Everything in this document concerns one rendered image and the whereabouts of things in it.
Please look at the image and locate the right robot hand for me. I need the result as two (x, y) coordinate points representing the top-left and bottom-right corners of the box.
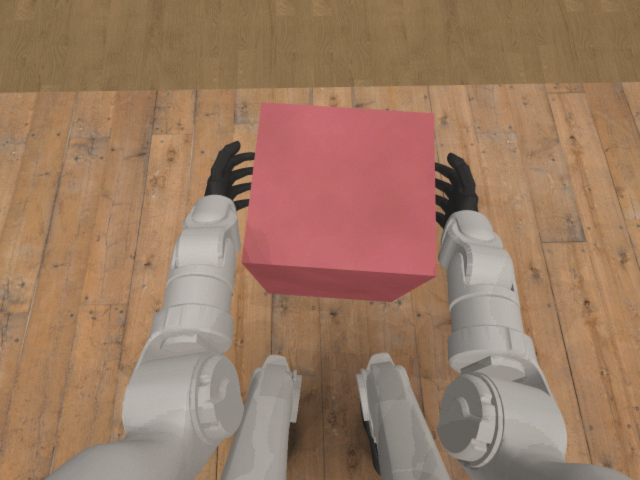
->
(435, 153), (478, 230)

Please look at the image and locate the left robot shin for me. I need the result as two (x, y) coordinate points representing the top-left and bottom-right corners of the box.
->
(248, 355), (291, 391)

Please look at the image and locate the robot right forearm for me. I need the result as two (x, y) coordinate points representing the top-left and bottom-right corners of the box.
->
(438, 210), (567, 433)

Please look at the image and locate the robot left forearm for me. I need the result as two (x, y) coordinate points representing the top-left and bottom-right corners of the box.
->
(122, 195), (241, 430)

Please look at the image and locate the robot right upper arm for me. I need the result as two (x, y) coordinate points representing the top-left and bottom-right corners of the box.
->
(437, 372), (633, 480)

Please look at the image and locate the carton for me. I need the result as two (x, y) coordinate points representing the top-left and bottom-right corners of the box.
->
(241, 102), (437, 302)

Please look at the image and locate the robot left upper arm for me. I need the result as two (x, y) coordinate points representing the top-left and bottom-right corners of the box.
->
(44, 351), (244, 480)

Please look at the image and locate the left robot hand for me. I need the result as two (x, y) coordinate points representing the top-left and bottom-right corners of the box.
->
(204, 141), (255, 211)

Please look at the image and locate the robot right thigh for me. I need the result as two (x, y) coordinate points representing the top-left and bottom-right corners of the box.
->
(356, 361), (451, 480)

